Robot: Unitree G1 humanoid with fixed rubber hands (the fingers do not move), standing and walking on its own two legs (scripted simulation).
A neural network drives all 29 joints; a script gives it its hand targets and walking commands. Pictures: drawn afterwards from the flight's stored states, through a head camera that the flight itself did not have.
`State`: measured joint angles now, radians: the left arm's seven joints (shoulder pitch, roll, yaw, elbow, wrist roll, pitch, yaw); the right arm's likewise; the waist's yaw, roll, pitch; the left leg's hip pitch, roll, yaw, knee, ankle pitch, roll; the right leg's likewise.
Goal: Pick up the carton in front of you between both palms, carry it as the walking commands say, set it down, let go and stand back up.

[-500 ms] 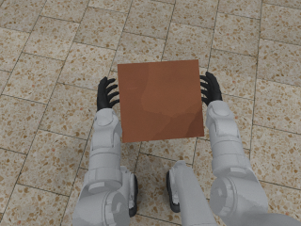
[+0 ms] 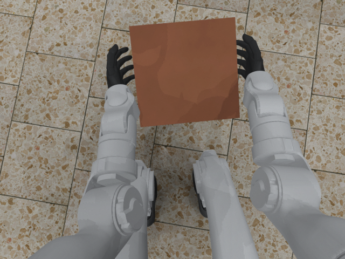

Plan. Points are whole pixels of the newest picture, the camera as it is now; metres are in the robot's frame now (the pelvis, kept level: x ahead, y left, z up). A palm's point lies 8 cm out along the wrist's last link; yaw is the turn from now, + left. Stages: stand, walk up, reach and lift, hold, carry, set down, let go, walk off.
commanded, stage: set down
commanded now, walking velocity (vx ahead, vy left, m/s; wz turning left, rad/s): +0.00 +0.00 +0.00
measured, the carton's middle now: (182, 79) +0.50 -0.07 -0.20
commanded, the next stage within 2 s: none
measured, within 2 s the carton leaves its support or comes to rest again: rests again in 1.24 s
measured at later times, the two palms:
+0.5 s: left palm (134, 91) +0.50 +0.07 -0.25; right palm (234, 76) +0.50 -0.22 -0.26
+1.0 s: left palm (133, 90) +0.51 +0.08 -0.27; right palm (233, 73) +0.52 -0.23 -0.27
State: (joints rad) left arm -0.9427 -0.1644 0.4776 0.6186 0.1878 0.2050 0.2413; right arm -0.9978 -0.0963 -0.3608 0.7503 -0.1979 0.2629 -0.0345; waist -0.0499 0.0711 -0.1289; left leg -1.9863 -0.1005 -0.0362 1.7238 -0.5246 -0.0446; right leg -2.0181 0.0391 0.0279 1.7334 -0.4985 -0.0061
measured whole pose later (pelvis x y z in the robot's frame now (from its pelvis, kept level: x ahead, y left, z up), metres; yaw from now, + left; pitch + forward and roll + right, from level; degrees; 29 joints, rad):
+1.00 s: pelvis -0.02 -0.01 -0.13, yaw +2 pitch +39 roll +4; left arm -1.31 0.00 0.49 0.88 0.10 0.18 0.18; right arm -1.44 -0.35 -0.22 1.11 -0.08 0.22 0.02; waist -0.05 0.08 0.21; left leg -2.27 -0.14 -0.02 2.14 -0.57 -0.09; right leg -2.31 0.02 0.02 2.17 -0.55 -0.03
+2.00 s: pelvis -0.02 +0.00 -0.14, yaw +2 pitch +33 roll +3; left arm -1.30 0.23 0.12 0.95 -0.24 0.08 0.19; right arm -1.38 -0.55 -0.07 1.13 0.22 0.03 0.03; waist -0.04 0.07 0.39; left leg -2.20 -0.14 -0.01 2.20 -0.59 -0.08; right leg -2.24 0.02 0.02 2.23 -0.57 -0.02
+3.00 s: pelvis +0.02 -0.01 +0.12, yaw -1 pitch +44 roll +3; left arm -0.93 0.04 0.30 0.65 0.02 0.17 0.17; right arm -1.10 -0.41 -0.30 0.95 -0.02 0.12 0.13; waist 0.00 0.02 -0.05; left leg -1.59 -0.07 -0.05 1.22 -0.39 -0.05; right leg -1.64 0.05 0.05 1.24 -0.36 -0.02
